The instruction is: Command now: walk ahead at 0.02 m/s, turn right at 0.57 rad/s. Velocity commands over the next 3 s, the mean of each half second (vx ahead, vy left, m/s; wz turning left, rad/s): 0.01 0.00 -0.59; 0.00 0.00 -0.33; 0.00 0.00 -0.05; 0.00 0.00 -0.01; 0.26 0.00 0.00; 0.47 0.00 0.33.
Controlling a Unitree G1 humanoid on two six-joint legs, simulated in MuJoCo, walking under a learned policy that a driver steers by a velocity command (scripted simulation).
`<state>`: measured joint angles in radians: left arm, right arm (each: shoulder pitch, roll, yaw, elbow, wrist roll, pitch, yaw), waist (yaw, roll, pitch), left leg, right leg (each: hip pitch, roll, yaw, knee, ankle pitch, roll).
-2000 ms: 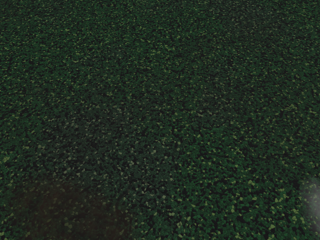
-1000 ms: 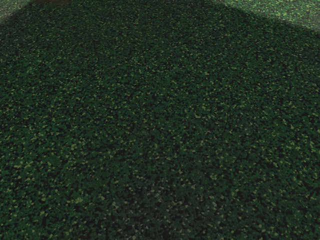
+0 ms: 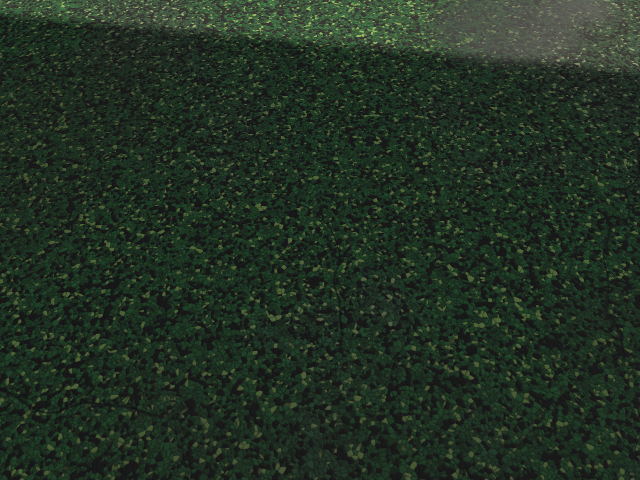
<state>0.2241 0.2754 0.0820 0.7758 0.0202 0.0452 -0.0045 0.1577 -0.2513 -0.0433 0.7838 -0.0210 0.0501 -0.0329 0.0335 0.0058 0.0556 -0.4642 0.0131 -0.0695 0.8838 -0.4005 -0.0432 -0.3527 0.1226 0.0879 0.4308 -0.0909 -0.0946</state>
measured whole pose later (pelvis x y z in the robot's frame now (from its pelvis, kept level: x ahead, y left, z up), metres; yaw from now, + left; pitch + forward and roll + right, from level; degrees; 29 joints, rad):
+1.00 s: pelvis -0.03 +0.01 +0.00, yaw -27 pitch -1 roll +0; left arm 0.19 0.23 0.01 0.80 0.02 0.02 0.01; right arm 0.24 -0.26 -0.04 0.81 -0.01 0.06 -0.02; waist 0.00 0.01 0.05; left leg -0.24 0.01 0.00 0.56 -0.32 0.00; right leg -0.18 0.09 0.04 0.44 -0.24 -0.08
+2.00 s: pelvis -0.01 +0.03 +0.01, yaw -27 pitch -1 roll +0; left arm 0.26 0.17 -0.02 1.18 0.01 0.00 0.04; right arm 0.28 -0.17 0.02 1.13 -0.01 0.00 -0.04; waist 0.00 0.00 0.03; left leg -0.14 -0.04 0.00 0.38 -0.22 0.04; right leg -0.13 0.05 0.05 0.37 -0.21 -0.02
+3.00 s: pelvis +0.32 -0.15 +0.00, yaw -15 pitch +0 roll +1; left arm 0.20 0.19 0.03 0.92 0.04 -0.09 0.00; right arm 0.29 -0.24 -0.07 1.01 -0.01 -0.05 0.00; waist -0.01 -0.01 0.06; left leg -0.22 -0.17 0.04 0.41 -0.18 0.17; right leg -0.51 -0.07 0.03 1.20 -0.30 -0.02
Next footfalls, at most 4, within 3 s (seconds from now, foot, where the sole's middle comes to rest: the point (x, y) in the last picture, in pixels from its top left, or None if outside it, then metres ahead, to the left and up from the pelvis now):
0.14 left None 0.05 0.13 -0.77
0.60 right None -0.03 -0.07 -0.77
1.02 left None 0.06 0.10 -0.77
2.82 left None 0.38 -0.14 -0.77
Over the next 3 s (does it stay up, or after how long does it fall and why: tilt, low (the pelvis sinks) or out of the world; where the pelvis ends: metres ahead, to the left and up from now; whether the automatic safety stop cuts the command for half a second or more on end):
stays up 0.32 -0.15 0.00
